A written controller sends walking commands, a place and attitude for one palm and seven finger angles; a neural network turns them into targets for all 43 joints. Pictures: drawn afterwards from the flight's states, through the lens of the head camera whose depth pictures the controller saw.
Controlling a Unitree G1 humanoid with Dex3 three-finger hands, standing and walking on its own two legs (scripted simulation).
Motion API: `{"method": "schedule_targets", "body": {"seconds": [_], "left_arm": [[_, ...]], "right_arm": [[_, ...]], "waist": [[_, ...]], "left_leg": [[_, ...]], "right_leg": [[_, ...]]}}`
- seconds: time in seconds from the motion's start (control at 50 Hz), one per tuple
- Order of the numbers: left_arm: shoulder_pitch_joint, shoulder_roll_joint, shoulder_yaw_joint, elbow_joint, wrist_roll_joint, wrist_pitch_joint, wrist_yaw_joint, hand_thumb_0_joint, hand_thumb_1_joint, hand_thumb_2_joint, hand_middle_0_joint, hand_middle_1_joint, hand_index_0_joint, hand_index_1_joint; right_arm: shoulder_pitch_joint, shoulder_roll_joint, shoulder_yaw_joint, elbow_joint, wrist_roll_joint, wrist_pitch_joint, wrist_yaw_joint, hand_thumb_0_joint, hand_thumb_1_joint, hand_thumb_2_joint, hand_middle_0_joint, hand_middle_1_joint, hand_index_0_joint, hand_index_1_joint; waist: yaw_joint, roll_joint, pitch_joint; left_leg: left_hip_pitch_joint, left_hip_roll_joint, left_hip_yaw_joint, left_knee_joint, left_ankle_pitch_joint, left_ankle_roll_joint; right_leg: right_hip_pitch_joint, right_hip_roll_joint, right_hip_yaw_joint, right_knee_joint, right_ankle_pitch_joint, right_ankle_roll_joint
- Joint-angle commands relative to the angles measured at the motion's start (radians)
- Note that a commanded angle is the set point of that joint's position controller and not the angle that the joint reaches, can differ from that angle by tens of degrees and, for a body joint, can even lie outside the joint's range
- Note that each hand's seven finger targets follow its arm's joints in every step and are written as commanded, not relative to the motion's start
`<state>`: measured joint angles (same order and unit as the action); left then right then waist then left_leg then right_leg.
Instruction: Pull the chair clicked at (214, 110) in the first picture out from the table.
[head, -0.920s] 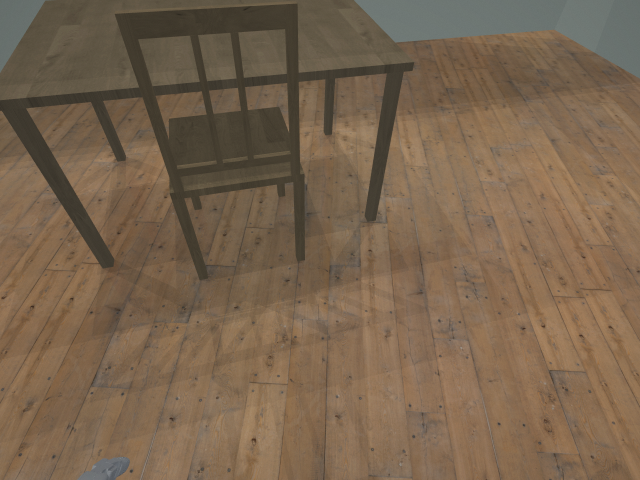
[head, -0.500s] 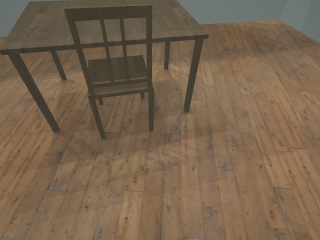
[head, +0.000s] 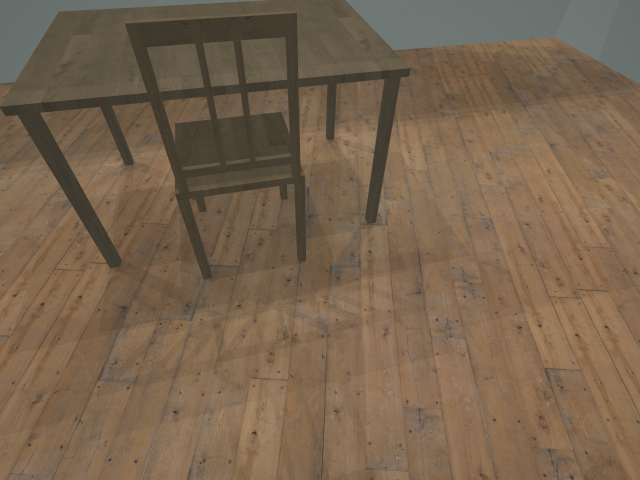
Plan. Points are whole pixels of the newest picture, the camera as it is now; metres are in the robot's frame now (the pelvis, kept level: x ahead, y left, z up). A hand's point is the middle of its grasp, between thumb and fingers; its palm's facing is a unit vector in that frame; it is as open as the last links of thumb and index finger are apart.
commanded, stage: stand and wait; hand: left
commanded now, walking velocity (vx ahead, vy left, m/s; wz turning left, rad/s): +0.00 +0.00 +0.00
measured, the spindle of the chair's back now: (212, 110) +1.02 +0.36 -0.07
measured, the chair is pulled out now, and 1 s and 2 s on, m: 0.00 0.00 0.00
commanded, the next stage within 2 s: look at it before walking up in 0.14 s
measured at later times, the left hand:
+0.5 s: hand out of the picture +0.07 +0.24 -0.16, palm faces -0.04 -0.94 -0.33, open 7.4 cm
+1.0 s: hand out of the picture +0.06 +0.22 -0.17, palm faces -0.03 -0.96 -0.28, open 7.4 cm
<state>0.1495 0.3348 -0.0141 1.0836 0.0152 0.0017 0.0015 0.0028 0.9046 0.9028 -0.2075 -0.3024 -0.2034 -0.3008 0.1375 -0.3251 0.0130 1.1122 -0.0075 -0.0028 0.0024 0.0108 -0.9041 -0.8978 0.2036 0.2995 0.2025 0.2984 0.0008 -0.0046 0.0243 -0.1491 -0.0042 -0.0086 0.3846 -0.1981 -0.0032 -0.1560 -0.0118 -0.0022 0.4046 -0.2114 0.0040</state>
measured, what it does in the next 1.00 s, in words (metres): stands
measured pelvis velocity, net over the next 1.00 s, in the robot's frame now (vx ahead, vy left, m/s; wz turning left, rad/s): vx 0.02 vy -0.01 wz -0.03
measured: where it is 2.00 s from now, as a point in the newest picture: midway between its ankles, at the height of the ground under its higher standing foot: (343, 453)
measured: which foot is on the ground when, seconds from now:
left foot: down 0.00-1.00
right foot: down 0.00-1.00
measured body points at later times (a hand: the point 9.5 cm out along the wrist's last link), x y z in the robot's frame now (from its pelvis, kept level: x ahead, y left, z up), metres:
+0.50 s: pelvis +0.00 -0.01 +0.00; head +0.01 +0.00 +0.45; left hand +0.08 +0.29 -0.13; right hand +0.08 -0.30 -0.13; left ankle +0.01 +0.12 -0.74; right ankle +0.01 -0.12 -0.74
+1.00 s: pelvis +0.02 -0.01 +0.00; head +0.01 +0.00 +0.45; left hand +0.07 +0.27 -0.15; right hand +0.07 -0.28 -0.15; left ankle +0.01 +0.12 -0.74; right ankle +0.01 -0.12 -0.74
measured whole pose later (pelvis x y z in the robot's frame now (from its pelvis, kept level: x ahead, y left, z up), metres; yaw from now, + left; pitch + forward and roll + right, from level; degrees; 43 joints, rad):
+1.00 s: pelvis +0.02 -0.01 +0.00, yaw -2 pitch -2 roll +0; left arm 0.23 0.29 -0.01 1.10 0.02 0.01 -0.01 0.00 0.91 0.90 -0.20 -0.30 -0.20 -0.30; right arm 0.19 -0.28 0.02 1.12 -0.02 0.01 0.00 0.01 -0.91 -0.90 0.20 0.30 0.20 0.30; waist 0.01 -0.01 -0.03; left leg -0.15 0.02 0.01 0.46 -0.30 -0.01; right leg -0.16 0.01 0.02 0.45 -0.27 -0.01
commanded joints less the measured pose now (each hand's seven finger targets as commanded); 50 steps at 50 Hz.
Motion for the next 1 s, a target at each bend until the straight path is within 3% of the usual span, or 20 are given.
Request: {"method": "schedule_targets", "body": {"seconds": [0.0,0.38,0.8,0.82,0.84,0.86,0.9,0.98], "left_arm": [[-0.045,0.202,0.044,-0.067,-0.002,-0.021,0.011,0.0,0.9,0.9,-0.2,-0.3,-0.2,-0.3],[-0.04,0.203,0.045,-0.062,-0.003,-0.026,0.012,0.0,0.9,0.9,-0.2,-0.3,-0.2,-0.3],[-0.047,0.211,0.046,-0.062,-0.004,-0.028,0.011,0.0,0.9,0.9,-0.2,-0.3,-0.2,-0.3],[-0.008,0.127,0.031,-0.042,-0.006,-0.019,0.013,0.0,0.9,0.9,-0.2,-0.3,-0.2,-0.3],[0.03,0.082,0.02,-0.025,-0.005,-0.009,0.014,0.0,0.9,0.9,-0.2,-0.3,-0.2,-0.3],[0.051,0.085,0.022,-0.021,0.0,-0.002,0.011,0.0,0.9,0.9,-0.2,-0.3,-0.2,-0.3],[0.068,0.096,0.033,-0.022,0.004,0.006,0.0,0.0,0.9,0.9,-0.2,-0.3,-0.2,-0.3],[0.117,0.088,0.049,-0.036,0.007,0.002,-0.01,0.0,0.9,0.9,-0.2,-0.3,-0.2,-0.3]], "right_arm": [[-0.045,-0.199,-0.042,-0.061,-0.002,-0.026,-0.013,0.0,-0.9,-0.9,0.2,0.3,0.2,0.3],[-0.05,-0.203,-0.04,-0.059,-0.001,-0.031,-0.015,0.0,-0.9,-0.9,0.2,0.3,0.2,0.3],[-0.06,-0.211,-0.038,-0.062,0.0,-0.03,-0.016,0.0,-0.9,-0.9,0.2,0.3,0.2,0.3],[-0.03,-0.129,-0.019,-0.045,-0.005,-0.023,-0.014,0.0,-0.9,-0.9,0.2,0.3,0.2,0.3],[0.005,-0.078,-0.009,-0.029,-0.008,-0.013,-0.012,0.0,-0.9,-0.9,0.2,0.3,0.2,0.3],[0.031,-0.076,-0.01,-0.026,-0.011,-0.007,-0.009,0.0,-0.9,-0.9,0.2,0.3,0.2,0.3],[0.04,-0.081,-0.019,-0.027,-0.018,-0.001,-0.006,0.0,-0.9,-0.9,0.2,0.3,0.2,0.3],[0.081,-0.069,-0.029,-0.04,-0.019,-0.011,-0.004,0.0,-0.9,-0.9,0.2,0.3,0.2,0.3]], "waist": [[0.001,-0.011,-0.02],[0.003,0.017,-0.05],[0.002,0.008,-0.055],[0.002,0.003,-0.076],[0.004,-0.005,-0.068],[0.004,-0.015,-0.055],[0.006,-0.02,0.031],[0.007,-0.031,0.122]], "left_leg": [[-0.015,0.107,-0.096,-0.075,0.039,0.033],[0.019,0.119,-0.09,-0.07,0.127,0.031],[0.038,0.12,-0.087,-0.082,0.145,0.028],[0.048,0.12,-0.069,-0.072,0.106,0.016],[0.044,0.109,-0.052,-0.056,0.018,0.008],[0.026,0.099,-0.044,-0.04,-0.096,0.011],[-0.049,0.085,-0.039,-0.035,-0.291,0.017],[-0.128,0.087,-0.031,0.02,-0.346,0.035]], "right_leg": [[-0.025,-0.104,0.112,-0.097,-0.01,-0.031],[0.003,-0.107,0.105,-0.088,0.104,-0.032],[0.019,-0.106,0.105,-0.099,0.128,-0.03],[0.025,-0.105,0.1,-0.103,0.081,-0.019],[0.011,-0.1,0.101,-0.1,-0.029,-0.015],[-0.007,-0.093,0.114,-0.099,-0.153,-0.022],[-0.076,-0.085,0.146,-0.116,-0.334,-0.04],[-0.123,-0.079,0.184,-0.082,-0.386,-0.078]]}}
